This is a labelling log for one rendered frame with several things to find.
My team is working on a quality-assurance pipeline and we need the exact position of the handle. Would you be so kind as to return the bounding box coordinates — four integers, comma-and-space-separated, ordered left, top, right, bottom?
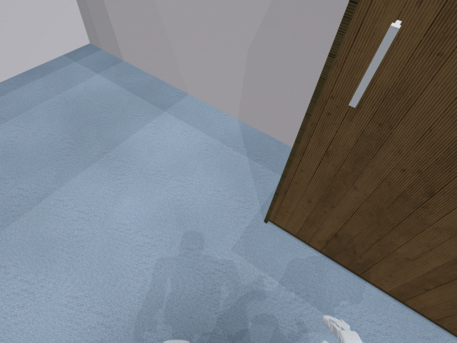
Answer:
349, 20, 402, 108

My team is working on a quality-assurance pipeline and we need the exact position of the right robot hand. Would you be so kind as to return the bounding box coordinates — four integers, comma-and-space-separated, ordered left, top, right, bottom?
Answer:
322, 315, 363, 343

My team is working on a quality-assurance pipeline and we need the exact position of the wardrobe door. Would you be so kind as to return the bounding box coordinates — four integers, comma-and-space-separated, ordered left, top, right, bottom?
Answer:
270, 0, 457, 335

